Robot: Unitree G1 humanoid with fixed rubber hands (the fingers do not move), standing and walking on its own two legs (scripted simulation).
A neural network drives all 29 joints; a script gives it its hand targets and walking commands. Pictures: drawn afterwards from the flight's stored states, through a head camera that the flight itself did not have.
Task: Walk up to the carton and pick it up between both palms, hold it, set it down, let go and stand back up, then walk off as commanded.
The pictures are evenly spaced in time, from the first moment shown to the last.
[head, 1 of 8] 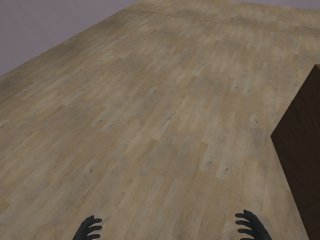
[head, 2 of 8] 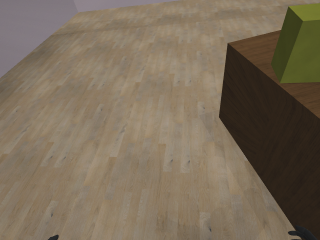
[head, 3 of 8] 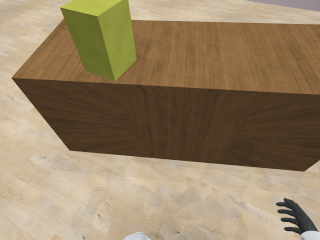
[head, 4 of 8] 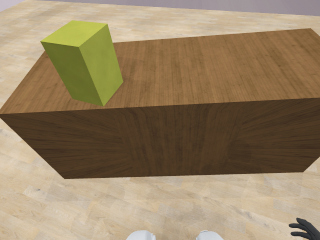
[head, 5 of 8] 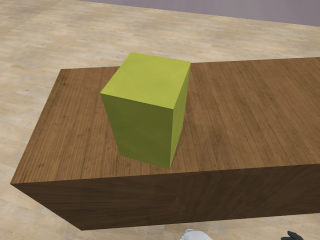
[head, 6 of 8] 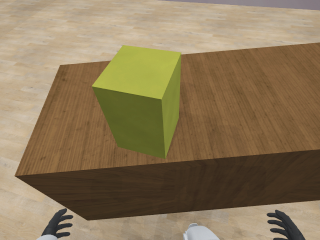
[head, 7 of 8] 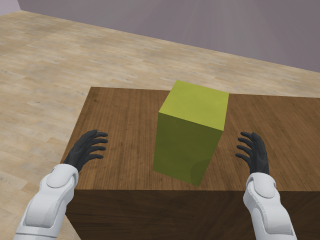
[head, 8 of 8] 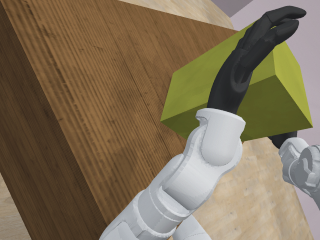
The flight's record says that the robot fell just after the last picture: yes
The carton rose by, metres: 0.02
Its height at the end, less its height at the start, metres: +0.01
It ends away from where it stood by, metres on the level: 0.12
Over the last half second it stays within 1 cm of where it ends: no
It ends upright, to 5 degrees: no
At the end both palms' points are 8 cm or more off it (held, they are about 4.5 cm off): no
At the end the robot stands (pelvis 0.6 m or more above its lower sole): yes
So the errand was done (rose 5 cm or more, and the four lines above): no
